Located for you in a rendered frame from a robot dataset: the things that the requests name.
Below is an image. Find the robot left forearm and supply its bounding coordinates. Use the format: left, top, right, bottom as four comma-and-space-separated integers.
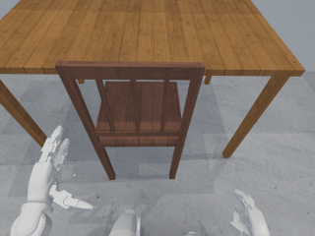
10, 201, 54, 236

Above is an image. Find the table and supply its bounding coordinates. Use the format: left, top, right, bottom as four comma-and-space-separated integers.
0, 0, 306, 158

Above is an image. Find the robot left shin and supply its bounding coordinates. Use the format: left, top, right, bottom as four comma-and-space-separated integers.
124, 209, 135, 213

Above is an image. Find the chair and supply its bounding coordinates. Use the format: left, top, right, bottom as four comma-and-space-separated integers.
54, 60, 206, 180

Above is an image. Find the robot left thigh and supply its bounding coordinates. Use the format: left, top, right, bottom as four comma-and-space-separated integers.
109, 212, 141, 236

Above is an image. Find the left robot hand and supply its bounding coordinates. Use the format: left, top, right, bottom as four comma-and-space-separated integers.
27, 125, 95, 212

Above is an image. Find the right robot hand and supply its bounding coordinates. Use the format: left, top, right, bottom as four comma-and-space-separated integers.
230, 189, 271, 236

